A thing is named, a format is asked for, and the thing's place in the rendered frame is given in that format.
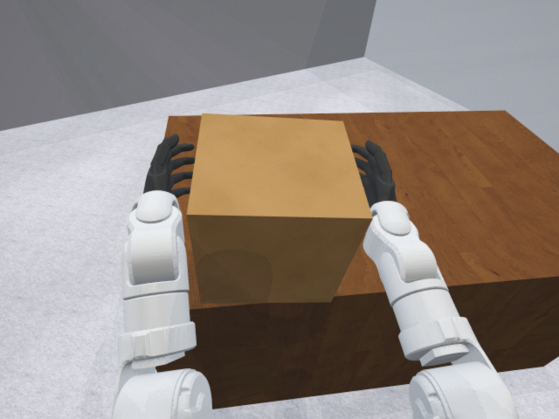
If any carton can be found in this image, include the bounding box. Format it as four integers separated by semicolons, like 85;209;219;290
187;113;373;304

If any robot right upper arm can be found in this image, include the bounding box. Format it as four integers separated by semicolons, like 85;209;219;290
409;361;518;419

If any robot right hand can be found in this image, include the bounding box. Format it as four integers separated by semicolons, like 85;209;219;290
350;140;397;208

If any right robot forearm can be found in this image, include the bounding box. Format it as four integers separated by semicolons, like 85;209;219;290
363;201;520;419

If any robot left hand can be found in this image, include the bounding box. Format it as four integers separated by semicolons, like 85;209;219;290
143;134;195;198

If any pedestal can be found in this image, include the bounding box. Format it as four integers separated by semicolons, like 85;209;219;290
155;110;559;409

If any left robot forearm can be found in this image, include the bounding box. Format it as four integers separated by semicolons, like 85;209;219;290
111;190;197;419

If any robot left upper arm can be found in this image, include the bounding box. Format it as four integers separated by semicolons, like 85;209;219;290
113;368;214;419

